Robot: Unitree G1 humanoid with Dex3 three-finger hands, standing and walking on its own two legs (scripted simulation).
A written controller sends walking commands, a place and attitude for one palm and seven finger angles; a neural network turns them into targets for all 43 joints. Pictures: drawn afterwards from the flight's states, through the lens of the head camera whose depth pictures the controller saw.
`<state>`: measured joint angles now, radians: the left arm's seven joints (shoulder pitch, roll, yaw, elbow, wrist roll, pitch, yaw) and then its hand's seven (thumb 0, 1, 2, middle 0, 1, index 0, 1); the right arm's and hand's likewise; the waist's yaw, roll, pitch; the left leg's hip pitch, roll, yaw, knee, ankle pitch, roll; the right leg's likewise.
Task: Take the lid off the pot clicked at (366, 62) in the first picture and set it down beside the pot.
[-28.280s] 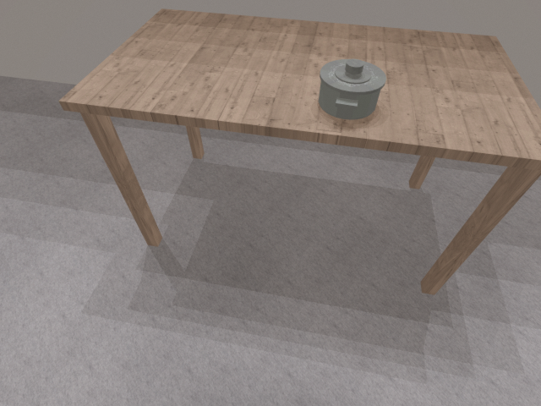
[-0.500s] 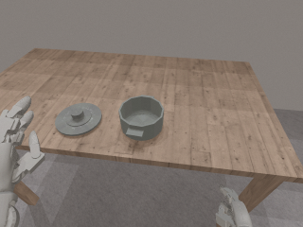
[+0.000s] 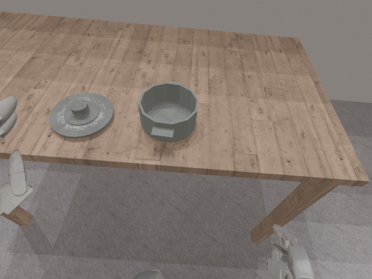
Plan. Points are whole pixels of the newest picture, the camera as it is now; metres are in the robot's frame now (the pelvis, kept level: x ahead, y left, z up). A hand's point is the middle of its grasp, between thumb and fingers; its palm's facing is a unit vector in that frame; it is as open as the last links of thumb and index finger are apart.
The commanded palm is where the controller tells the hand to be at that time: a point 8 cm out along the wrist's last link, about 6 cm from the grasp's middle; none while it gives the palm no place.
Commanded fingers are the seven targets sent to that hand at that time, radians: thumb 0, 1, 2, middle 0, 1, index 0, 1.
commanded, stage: step back with the hand held close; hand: left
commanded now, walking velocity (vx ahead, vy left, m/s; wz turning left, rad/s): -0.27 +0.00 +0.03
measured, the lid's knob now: (79, 107) +0.50 +0.33 +0.03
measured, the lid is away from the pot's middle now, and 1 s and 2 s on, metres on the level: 0.24 0.24 0.24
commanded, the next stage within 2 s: stop stepping back and stand still in 1.20 s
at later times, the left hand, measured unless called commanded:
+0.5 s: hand (29, 214) +0.16 +0.21 +0.20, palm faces +0.36 -0.82 -0.45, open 7.4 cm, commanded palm +0.09 +0.26 +0.21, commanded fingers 0.00 0.90 0.90 -0.20 -0.30 -0.20 -0.30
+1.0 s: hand (33, 257) +0.12 +0.18 +0.20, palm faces +0.28 -0.86 -0.43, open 7.5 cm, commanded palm +0.05 +0.25 +0.21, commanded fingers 0.00 0.90 0.90 -0.20 -0.30 -0.20 -0.30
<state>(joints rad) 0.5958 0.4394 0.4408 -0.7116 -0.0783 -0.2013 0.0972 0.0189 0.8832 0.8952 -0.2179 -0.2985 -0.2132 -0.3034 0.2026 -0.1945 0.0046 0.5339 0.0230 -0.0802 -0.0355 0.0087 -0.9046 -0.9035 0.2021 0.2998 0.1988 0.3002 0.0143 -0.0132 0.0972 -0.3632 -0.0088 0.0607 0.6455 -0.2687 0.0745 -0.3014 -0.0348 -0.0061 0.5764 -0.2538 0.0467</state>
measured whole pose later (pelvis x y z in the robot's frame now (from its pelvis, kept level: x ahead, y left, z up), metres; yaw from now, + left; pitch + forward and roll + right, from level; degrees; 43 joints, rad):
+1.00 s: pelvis -0.08 -0.03 +0.00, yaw -2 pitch +0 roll -4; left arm 0.57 0.43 0.38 -0.69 -0.07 -0.25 0.11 0.02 0.89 0.90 -0.21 -0.30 -0.21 -0.30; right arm 0.19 -0.16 0.00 0.59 0.00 -0.11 -0.03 0.01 -0.90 -0.90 0.21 0.30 0.20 0.30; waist -0.01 0.02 0.03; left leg -0.50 0.06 0.01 0.62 -0.22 0.01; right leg -0.22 0.05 -0.03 0.49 -0.26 0.01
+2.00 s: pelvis -0.26 -0.01 +0.01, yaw +2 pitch -1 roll -1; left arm 0.57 0.37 0.38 -0.63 -0.05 -0.23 0.13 0.01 0.88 0.90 -0.22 -0.30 -0.21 -0.30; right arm 0.29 -0.21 -0.01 0.64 0.01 -0.10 -0.06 0.01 -0.90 -0.90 0.20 0.30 0.20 0.30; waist 0.00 -0.04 -0.03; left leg -0.32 0.02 0.03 0.64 -0.41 0.05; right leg -0.23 0.01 -0.04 0.56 -0.32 -0.03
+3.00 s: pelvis -0.21 +0.00 +0.01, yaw +5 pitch -1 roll +0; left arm 0.23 0.16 0.03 1.09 0.01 0.00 0.05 0.02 0.95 0.90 -0.21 -0.30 -0.20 -0.30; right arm 0.30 -0.11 -0.05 1.09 -0.01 0.01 -0.04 0.02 -0.93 -0.90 0.20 0.30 0.20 0.30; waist -0.02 0.00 0.06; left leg -0.19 0.02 0.04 0.51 -0.31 0.01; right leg -0.13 0.01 0.02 0.47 -0.32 0.00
